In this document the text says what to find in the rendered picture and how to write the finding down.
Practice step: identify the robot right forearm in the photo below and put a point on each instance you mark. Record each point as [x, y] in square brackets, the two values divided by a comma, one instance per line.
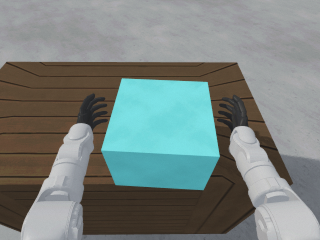
[263, 182]

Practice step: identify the robot left upper arm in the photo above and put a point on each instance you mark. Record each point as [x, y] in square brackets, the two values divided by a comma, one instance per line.
[55, 220]

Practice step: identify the pedestal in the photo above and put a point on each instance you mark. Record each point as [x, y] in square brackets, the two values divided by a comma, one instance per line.
[40, 102]

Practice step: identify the robot left forearm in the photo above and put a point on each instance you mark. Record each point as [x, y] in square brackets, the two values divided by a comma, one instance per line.
[65, 182]

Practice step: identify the carton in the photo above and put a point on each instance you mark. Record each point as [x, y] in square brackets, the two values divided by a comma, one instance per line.
[161, 134]

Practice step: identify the robot right upper arm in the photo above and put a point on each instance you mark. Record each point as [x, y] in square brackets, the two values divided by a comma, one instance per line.
[286, 220]

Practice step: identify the robot left hand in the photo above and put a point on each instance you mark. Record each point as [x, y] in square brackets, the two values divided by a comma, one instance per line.
[86, 113]

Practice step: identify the robot right hand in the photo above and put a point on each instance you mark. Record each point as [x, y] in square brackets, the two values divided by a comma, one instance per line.
[239, 114]

